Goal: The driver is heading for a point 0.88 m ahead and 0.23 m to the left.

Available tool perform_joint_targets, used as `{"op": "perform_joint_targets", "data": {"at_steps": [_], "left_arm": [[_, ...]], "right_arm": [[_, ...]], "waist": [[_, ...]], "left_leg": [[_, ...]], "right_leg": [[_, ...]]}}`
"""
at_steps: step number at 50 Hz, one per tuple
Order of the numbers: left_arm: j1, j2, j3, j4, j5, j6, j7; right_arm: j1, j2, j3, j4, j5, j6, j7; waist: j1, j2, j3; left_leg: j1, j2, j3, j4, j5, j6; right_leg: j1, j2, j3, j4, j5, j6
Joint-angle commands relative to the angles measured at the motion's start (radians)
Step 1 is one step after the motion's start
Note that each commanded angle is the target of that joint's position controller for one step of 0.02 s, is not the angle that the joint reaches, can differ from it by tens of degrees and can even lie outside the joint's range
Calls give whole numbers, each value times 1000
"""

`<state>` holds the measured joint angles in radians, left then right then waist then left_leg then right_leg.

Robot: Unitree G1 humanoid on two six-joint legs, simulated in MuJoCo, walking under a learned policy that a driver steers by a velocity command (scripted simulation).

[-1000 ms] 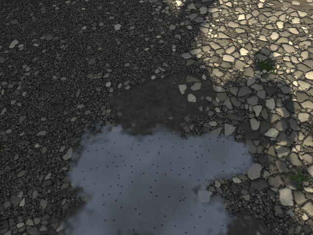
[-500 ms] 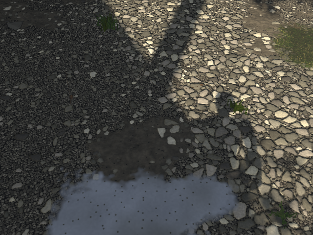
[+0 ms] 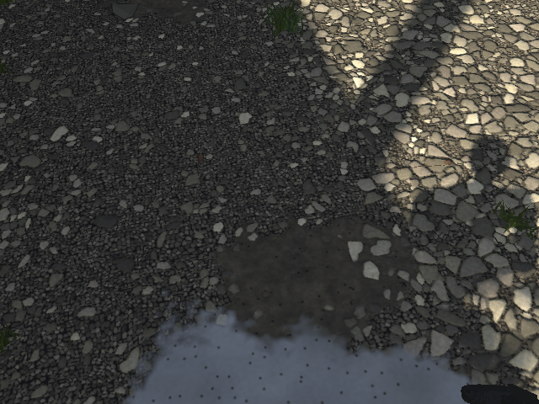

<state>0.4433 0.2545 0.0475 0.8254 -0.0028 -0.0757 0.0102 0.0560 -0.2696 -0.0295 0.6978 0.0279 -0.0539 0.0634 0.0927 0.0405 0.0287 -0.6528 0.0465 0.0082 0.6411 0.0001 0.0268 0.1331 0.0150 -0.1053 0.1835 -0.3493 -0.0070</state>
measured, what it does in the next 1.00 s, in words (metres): walks ahead, turning left: left foot, then right foot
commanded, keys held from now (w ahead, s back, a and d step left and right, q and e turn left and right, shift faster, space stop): w+q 0.82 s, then w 0.18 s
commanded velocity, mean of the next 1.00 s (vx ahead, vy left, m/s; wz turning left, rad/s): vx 0.49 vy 0.00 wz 0.52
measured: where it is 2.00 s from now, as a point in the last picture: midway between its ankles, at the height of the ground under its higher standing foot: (192, 257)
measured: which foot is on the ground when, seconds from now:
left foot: up 0.00-0.08, down 0.10-0.60, up 0.62-1.00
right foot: down 0.00-0.08, up 0.10-0.56, down 0.58-1.00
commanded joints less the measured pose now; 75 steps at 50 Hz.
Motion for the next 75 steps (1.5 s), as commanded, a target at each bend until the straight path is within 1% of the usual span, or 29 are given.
{"op": "perform_joint_targets", "data": {"at_steps": [1, 4, 5, 6, 7, 8, 10, 13, 18, 24, 28, 29, 30, 31, 32, 35, 38, 45, 50, 52, 54, 55, 56, 57, 58, 60, 65, 69, 75], "left_arm": [[-11, 185, 48, -35, -7, -2, 8], [-42, 218, 56, -51, -1, 24, 26], [-37, 209, 48, -74, 9, 20, 35], [79, 47, -3, -123, 32, -4, 15], [-16, 138, 10, -128, -3, -45, -1], [-123, 182, 23, -165, -43, -64, -9], [-180, 169, 19, -175, -7, -80, 4], [-133, 161, 26, -175, 16, -45, 6], [-309, 100, 4, -228, 31, -30, 9], [-483, 119, 7, -271, 0, -52, -18], [-359, 171, 39, -243, -4, -68, -20], [-238, 208, 54, -230, 11, -73, -12], [-100, 289, 75, -216, 32, -67, -3], [-39, 271, 79, -175, 7, -51, -13], [-87, 181, 56, -195, -1, -43, -11], [-200, 112, 30, -187, 14, -28, -5], [-220, 111, 33, -161, 8, -38, -9], [-181, 179, 51, -86, -3, -34, -14], [-100, 228, 62, -19, -33, -11, -16], [-103, 250, 65, -4, -38, 2, -12], [-96, 213, 43, 0, -28, 7, -5], [-25, 98, -1, -44, -1, -7, -15], [-18, 114, -2, -20, -14, -28, -20], [-105, 201, 27, -44, -51, -33, -25], [-164, 192, 26, -63, -54, -34, -23], [-166, 167, 31, -48, -24, -14, -14], [-141, 101, 24, -43, -6, 26, -3], [-277, 45, -4, -79, 9, 11, -25], [-283, 118, 15, -91, 19, 4, -48]], "right_arm": [[-128, -74, -19, -121, -1, -20, 13], [159, -169, -76, -62, 0, -7, 3], [321, -228, -103, -31, 1, 5, -16], [323, -324, -114, -39, 0, 2, -23], [355, -242, -95, -49, -2, -3, -28], [313, -201, -84, -39, -13, -9, -32], [185, -167, -73, -63, -18, -19, -34], [126, -137, -66, -84, -26, -24, -39], [199, -176, -77, -45, -9, -20, -63], [313, -179, -78, 1, 7, 5, -78], [294, -160, -75, -5, -1, 21, -80], [285, -113, -57, -19, -9, 16, -74], [369, -50, -36, -39, -4, 8, -72], [424, -76, -29, -55, 9, 2, -73], [365, -170, -52, -41, 17, 6, -75], [211, -159, -64, -81, -9, 18, -70], [220, -91, -53, -89, 1, 35, -60], [57, -43, -27, -129, -11, 15, -35], [-64, -67, -28, -178, -9, 3, -15], [-1, -105, -47, -170, -17, 3, -16], [287, -196, -95, -88, -22, 9, -35], [401, -309, -115, -73, -42, 11, -51], [415, -265, -100, -79, -31, 8, -52], [362, -206, -79, -69, -31, 1, -48], [304, -173, -69, -61, -26, -5, -47], [197, -99, -49, -55, -32, -21, -40], [141, -111, -57, -3, -45, -56, -47], [172, -131, -56, 39, -37, -39, -68], [187, -165, -64, 110, -10, 0, -79]], "waist": [[-35, -124, 78], [-200, -148, -124], [-270, -73, -211], [-143, 218, -334], [-221, 127, -440], [-222, 88, -266], [-135, -57, -109], [-58, -9, -70], [-111, -11, -11], [-177, 32, -23], [-92, 83, -75], [-30, 50, -185], [-18, -138, -350], [-29, -359, -405], [-10, -218, -264], [-45, -117, -27], [-77, -151, 4], [-39, -91, 22], [-27, -99, 56], [-87, -128, -3], [-236, -103, -180], [-222, 123, -345], [-230, 156, -480], [-232, 88, -317], [-200, 71, -191], [-125, 47, -75], [-52, 22, -13], [-101, 20, -20], [-71, 30, -60]], "left_leg": [[47, -37, 46, -46, -31, 51], [438, -142, 103, -59, -88, 129], [748, -57, -67, -60, -111, 174], [1066, 239, -678, -169, -349, 370], [1104, 279, -911, -336, -519, 394], [990, 249, -754, -363, -470, 332], [671, 164, -538, -376, -218, 279], [458, 112, -422, -430, -28, 293], [322, 24, -284, -433, 5, 235], [438, 39, -382, -331, -116, 186], [517, 41, -453, -164, -4, 140], [447, -6, -401, 23, -7, 107], [165, -130, -259, 352, -253, 32], [-69, -136, -196, 571, -601, 3], [-145, -67, -209, 658, -526, -9], [-103, 19, -147, 594, -341, -25], [-48, 50, -109, 527, -298, -33], [11, 39, -60, 130, -12, -27], [49, 7, -13, -45, -84, 25], [189, -42, 32, -92, -150, 63], [672, -38, 4, -116, -68, 122], [1079, 265, -452, -129, -156, 267], [1094, 379, -753, -279, -212, 335], [971, 339, -588, -298, -228, 277], [824, 293, -430, -318, -185, 236], [608, 206, -253, -398, -103, 180], [453, 177, -39, -452, 395, 197], [465, 119, 62, -440, 425, 162], [613, 176, 2, -267, 397, 124]], "right_leg": [[-68, -272, 19, 16, 681, -117], [-104, -238, -53, 440, 1111, -59], [-350, -204, -45, 723, 866, -23], [-772, 11, 22, 1126, -141, 44], [-876, 29, 237, 1256, -207, 29], [-960, -26, 236, 1242, -113, 10], [-865, -100, 217, 1071, 19, 0], [-743, -134, 213, 964, 48, 29], [-720, -95, 168, 622, 327, 76], [-628, -16, 192, 333, 429, 67], [-433, -8, 181, 231, 293, -7], [-205, -101, 246, 253, 286, -66], [178, -330, 556, 260, 198, -197], [284, -464, 895, 173, -47, -282], [173, -429, 819, 137, -179, -239], [-150, -298, 468, 65, 103, -169], [-257, -261, 306, -7, 229, -173], [-238, -239, 88, -43, 406, -172], [-107, -298, 73, -9, 489, -156], [-69, -296, 44, 116, 781, -132], [-274, -219, -16, 490, 802, -69], [-686, -80, -18, 908, 235, 1], [-793, 2, 179, 1097, -248, 6], [-882, -53, 223, 1149, -202, -5], [-892, -101, 193, 1100, -116, -12], [-806, -159, 191, 997, 29, -7], [-725, -129, 181, 860, 153, 48], [-630, -96, 112, 509, 412, 38], [-542, -52, 119, 324, 370, -33]]}}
